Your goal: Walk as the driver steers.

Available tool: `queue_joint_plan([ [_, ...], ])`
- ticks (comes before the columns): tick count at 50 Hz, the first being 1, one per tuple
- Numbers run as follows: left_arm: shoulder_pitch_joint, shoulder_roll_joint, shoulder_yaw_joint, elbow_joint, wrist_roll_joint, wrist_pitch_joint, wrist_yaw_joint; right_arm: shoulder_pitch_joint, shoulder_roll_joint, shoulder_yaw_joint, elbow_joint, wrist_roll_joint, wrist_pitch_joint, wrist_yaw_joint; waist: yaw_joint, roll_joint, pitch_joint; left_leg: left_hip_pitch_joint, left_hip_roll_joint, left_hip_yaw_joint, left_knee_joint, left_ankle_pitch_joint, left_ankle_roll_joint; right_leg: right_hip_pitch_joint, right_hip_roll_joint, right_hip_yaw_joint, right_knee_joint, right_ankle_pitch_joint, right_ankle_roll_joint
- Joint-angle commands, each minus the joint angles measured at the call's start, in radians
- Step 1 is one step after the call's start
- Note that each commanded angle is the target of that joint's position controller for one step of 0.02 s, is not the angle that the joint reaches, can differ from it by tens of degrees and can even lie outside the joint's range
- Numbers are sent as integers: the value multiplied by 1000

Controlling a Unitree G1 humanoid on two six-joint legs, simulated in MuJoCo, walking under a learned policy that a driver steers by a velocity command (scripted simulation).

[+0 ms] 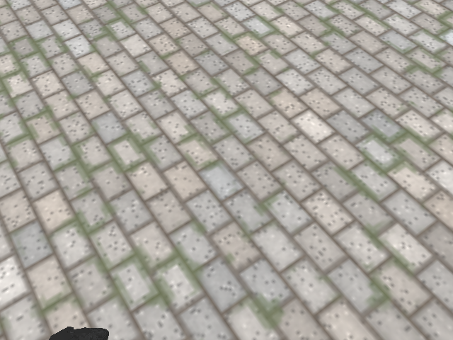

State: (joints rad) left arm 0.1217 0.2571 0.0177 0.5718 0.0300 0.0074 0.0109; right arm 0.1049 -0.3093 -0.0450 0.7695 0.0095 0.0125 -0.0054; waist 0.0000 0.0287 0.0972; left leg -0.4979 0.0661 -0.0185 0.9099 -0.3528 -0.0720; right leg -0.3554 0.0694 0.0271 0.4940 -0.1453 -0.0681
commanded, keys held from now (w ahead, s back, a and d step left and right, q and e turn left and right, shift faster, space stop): q+shift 0.48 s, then w+q+shift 0.16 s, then w+shift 0.16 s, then w+e+shift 0.20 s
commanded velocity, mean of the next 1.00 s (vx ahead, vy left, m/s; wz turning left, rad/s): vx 0.32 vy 0.00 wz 0.54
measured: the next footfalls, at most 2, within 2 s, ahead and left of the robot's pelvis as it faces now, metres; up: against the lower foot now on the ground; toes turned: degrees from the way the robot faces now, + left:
left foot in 0.16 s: +0.05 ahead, +0.14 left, +0.00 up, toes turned +8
right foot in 0.58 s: +0.15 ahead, -0.05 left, +0.00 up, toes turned +37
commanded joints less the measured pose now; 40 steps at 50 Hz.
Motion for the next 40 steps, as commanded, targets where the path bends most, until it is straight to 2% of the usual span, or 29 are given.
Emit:
queue_joint_plan([
  [1,-7,166,51,-27,13,-12,2,35,-90,-13,-48,9,8,0,23,-153,-197,184,-1,27,-71,41,0,55,-275,137,-156,98,-169],
  [2,-8,187,59,-20,10,-6,4,22,-117,-21,-62,12,10,-1,29,-159,-164,154,-8,35,-72,12,7,60,-294,152,-160,49,-174],
  [3,-8,192,63,-13,4,0,7,18,-127,-26,-73,14,11,-1,31,-156,-143,130,-8,40,-80,-13,16,75,-312,164,-155,35,-175],
  [5,-20,181,66,-1,-12,7,16,41,-111,-27,-79,13,11,4,17,-149,-135,124,-10,60,-130,-23,38,113,-333,159,-118,86,-162],
  [7,-42,164,69,7,-31,12,26,106,-91,-29,-64,9,9,13,-17,-135,-146,186,-33,85,-274,69,74,128,-313,108,-37,126,-115],
  [8,-23,148,71,17,-41,12,31,126,-112,-36,-65,1,8,16,-20,-79,-127,214,-18,19,-394,211,113,106,-259,54,53,45,-51],
  [9,0,114,70,-1,-17,11,35,140,-217,-64,-79,-2,2,4,22,167,-115,271,157,-284,-501,498,202,-27,-124,-83,311,-113,53],
  [10,-130,111,65,-59,-7,3,39,162,-274,-77,-93,-16,-6,5,-46,301,-69,337,286,-575,-603,603,386,-275,52,-52,480,-466,110],
  [11,-151,117,70,-61,-9,-2,40,190,-249,-73,-95,-43,-23,7,-65,210,-110,373,294,-587,-618,545,417,-328,23,55,639,-520,109],
  [12,-131,124,77,-47,-21,0,38,152,-221,-71,-101,-32,-34,3,-33,143,-118,395,238,-505,-588,518,368,-336,-3,90,681,-444,104],
  [13,-112,122,81,-27,-22,4,39,107,-202,-71,-116,-7,-32,-4,-11,83,-122,402,188,-433,-565,511,317,-338,-17,92,668,-377,110],
  [14,-114,128,85,-27,-16,4,41,79,-183,-67,-129,14,-26,-14,-6,74,-137,414,167,-407,-551,523,295,-334,-30,100,636,-324,120],
  [15,-119,113,83,-27,-17,0,38,72,-165,-63,-137,22,-15,-24,-2,73,-162,415,136,-383,-541,551,284,-300,-23,93,617,-285,133],
  [16,-116,98,79,-24,-22,-5,32,79,-162,-64,-142,20,-4,-32,-2,74,-180,426,113,-369,-534,567,279,-280,-10,84,577,-255,143],
  [19,-134,77,72,-17,-33,-22,22,112,-180,-79,-153,17,16,-46,-23,84,-210,477,89,-393,-511,555,270,-249,12,88,390,-211,158],
  [24,-112,107,81,5,-42,-39,4,80,-202,-96,-192,19,34,-39,-27,150,-207,391,64,-499,-502,481,261,-95,39,102,173,-193,153],
  [25,-83,119,85,13,-48,-44,-1,78,-195,-96,-198,25,35,-38,-22,149,-236,367,52,-520,-522,295,258,-42,36,99,120,-185,144],
  [26,-67,128,90,19,-58,-50,-8,72,-187,-92,-203,31,34,-35,-18,155,-230,306,34,-545,-550,33,254,33,28,94,56,-178,133],
  [27,-36,130,97,30,-71,-57,-12,52,-183,-86,-210,32,32,-31,6,164,-202,215,11,-559,-566,-187,244,129,20,79,-25,-149,119],
  [28,17,138,107,49,-79,-64,-10,30,-169,-77,-218,30,28,-28,45,157,-169,86,-20,-552,-541,-302,219,267,-6,74,-114,-120,97],
  [29,105,183,123,66,-77,-68,-2,47,-118,-60,-222,23,22,-25,74,68,-197,-72,-79,-464,-363,-380,167,453,-146,187,-164,-211,50],
  [30,175,252,128,69,-42,-74,0,63,-36,-36,-247,24,11,-21,66,-150,-221,-257,-199,-258,-71,-317,125,552,-368,516,-259,-508,-48],
  [31,116,279,134,65,3,-93,-12,18,-85,-41,-294,26,-12,-15,31,-235,-98,-405,-102,-226,85,-171,113,428,-478,723,-338,-663,-120],
  [32,55,220,120,42,-11,-103,-6,12,-154,-56,-280,21,-19,-11,20,-203,-52,-425,-42,-180,162,-85,95,383,-454,636,-342,-656,-116],
  [33,53,177,105,42,-29,-105,2,36,-171,-63,-253,11,-21,-9,22,-164,-49,-414,-25,-147,213,-23,75,373,-396,530,-337,-595,-90],
  [34,78,161,96,49,-39,-103,4,57,-151,-59,-239,2,-27,-5,25,-136,-64,-401,-17,-124,261,18,65,368,-351,452,-330,-543,-66],
  [35,121,157,90,67,-39,-107,4,53,-118,-48,-241,3,-36,2,38,-126,-43,-410,-9,-113,296,67,64,344,-326,394,-338,-497,-62],
  [37,203,155,83,98,-26,-122,-4,39,-71,-30,-245,16,-55,6,58,-114,-24,-426,-10,-115,314,147,70,319,-302,321,-355,-438,-75],
  [40,257,152,76,122,-21,-128,-9,-7,-62,-23,-263,24,-69,6,67,-130,8,-477,-18,-135,254,229,56,323,-310,261,-377,-362,-108],
])
Velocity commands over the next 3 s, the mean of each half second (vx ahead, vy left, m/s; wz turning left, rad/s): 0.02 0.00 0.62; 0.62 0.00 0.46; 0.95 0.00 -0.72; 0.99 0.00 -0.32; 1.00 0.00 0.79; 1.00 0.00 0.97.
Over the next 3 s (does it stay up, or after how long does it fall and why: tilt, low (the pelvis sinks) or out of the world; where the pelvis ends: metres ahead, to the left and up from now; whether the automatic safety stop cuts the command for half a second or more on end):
stays up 1.73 0.83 -0.03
